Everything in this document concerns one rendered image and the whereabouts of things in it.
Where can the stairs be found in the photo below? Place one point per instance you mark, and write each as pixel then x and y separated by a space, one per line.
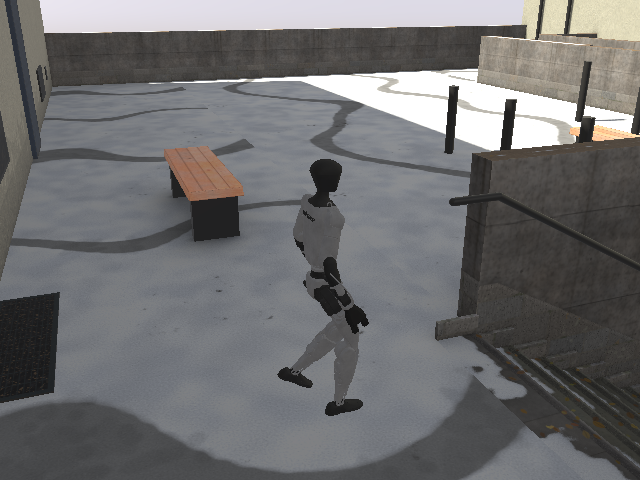
pixel 614 413

